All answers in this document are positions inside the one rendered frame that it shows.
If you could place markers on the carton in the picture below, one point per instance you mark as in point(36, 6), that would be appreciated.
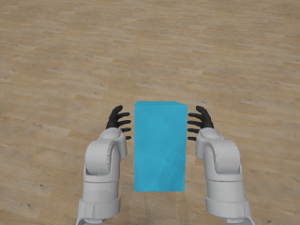
point(160, 145)

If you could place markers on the right robot forearm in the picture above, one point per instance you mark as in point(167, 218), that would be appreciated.
point(223, 172)

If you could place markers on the left robot forearm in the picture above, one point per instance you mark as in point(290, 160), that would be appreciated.
point(101, 174)

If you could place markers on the robot left hand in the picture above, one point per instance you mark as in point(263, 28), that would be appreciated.
point(114, 123)

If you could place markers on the robot right hand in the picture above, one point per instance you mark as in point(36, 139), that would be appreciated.
point(205, 121)

